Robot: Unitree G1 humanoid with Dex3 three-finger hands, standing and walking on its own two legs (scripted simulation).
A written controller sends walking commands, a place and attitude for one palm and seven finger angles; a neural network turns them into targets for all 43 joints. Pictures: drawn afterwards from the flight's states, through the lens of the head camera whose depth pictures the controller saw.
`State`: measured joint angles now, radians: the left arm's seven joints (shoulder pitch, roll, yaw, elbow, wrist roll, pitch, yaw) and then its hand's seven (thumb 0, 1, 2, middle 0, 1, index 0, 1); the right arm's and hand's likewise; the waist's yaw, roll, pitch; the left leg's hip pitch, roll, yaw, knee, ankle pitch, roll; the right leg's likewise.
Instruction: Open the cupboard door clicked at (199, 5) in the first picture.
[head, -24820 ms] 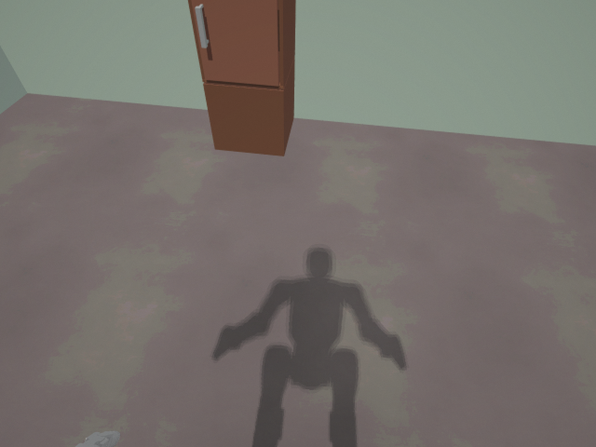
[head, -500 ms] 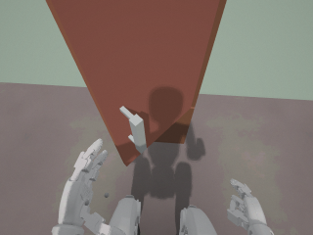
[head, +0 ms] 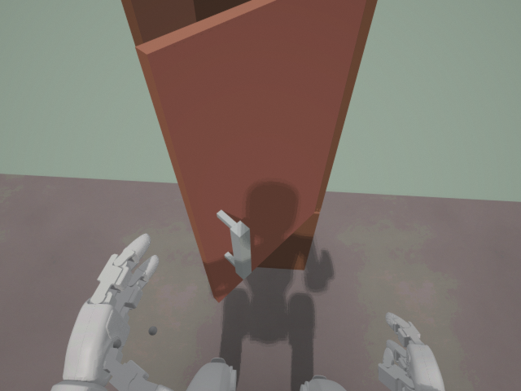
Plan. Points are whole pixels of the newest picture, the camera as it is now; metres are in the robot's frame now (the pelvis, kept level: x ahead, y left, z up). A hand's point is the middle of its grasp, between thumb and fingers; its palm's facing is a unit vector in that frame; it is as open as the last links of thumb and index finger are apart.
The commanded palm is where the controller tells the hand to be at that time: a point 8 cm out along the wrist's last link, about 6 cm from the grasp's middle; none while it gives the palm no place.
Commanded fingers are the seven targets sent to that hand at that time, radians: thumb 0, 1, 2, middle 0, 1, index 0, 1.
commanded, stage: draw the hand back to the body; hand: left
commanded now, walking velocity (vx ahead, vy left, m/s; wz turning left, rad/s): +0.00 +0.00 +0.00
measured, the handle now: (234, 245) +0.35 +0.07 -0.01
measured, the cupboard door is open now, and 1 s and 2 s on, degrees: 49 49 49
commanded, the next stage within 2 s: step back with the hand held close in 1.16 s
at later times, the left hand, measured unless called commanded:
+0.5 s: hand (48, 275) +0.21 +0.23 +0.17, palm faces +0.28 -0.88 -0.39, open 12.5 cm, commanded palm +0.17 +0.28 +0.20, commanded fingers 0.00 0.44 0.70 -0.18 -0.30 -0.18 -0.30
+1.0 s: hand out of the picture +0.22 +0.26 +0.25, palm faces +0.43 -0.82 -0.38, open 7.6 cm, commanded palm +0.18 +0.30 +0.27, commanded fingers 0.00 0.90 0.90 -0.20 -0.30 -0.20 -0.30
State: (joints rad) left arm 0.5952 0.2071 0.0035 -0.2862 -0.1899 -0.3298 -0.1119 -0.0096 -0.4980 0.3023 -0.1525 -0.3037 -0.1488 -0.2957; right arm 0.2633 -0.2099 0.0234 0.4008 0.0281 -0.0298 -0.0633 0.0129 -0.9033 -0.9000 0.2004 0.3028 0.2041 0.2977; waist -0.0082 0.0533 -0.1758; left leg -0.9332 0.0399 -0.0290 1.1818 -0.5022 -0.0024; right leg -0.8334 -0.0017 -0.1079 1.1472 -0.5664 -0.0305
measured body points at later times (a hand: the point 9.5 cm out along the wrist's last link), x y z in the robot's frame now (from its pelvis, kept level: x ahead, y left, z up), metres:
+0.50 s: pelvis +0.04 +0.01 +0.08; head +0.02 -0.01 +0.52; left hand +0.19 +0.27 +0.20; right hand +0.22 -0.20 +0.00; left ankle +0.04 +0.12 -0.65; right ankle +0.00 -0.10 -0.65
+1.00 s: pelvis +0.03 +0.01 +0.10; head +0.01 -0.02 +0.54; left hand +0.20 +0.30 +0.27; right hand +0.22 -0.22 +0.01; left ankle +0.04 +0.12 -0.65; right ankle +0.00 -0.10 -0.65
